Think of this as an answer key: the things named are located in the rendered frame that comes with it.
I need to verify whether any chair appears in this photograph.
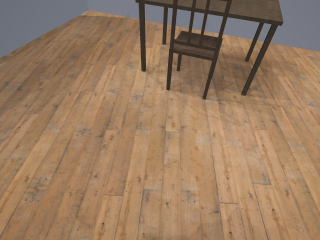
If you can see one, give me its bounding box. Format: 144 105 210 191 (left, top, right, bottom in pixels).
166 0 232 100

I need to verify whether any table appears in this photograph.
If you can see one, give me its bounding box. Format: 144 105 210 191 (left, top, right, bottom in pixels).
135 0 284 96

